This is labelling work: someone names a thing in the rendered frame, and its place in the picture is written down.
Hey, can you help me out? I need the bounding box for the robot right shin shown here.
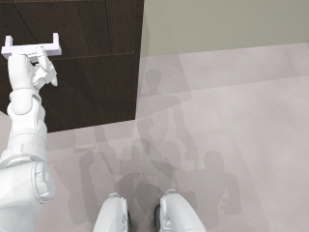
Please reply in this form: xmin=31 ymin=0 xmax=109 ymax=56
xmin=159 ymin=189 xmax=176 ymax=232

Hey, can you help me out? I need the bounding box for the handle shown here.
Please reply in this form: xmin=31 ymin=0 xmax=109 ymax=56
xmin=1 ymin=33 xmax=62 ymax=59

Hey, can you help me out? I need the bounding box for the robot left upper arm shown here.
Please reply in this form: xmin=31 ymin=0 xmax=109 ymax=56
xmin=0 ymin=160 xmax=56 ymax=232

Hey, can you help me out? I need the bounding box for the drawer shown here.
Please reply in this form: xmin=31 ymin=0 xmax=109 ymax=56
xmin=0 ymin=0 xmax=134 ymax=64

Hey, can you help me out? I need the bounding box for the robot right thigh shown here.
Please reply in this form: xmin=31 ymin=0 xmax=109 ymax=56
xmin=160 ymin=193 xmax=207 ymax=232

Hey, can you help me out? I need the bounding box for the left robot forearm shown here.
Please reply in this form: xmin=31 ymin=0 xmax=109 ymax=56
xmin=0 ymin=88 xmax=48 ymax=170

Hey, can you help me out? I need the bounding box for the robot left hand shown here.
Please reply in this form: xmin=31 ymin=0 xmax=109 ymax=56
xmin=8 ymin=44 xmax=58 ymax=93

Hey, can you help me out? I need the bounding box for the cabinet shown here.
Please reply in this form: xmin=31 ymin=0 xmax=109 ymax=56
xmin=0 ymin=0 xmax=145 ymax=133

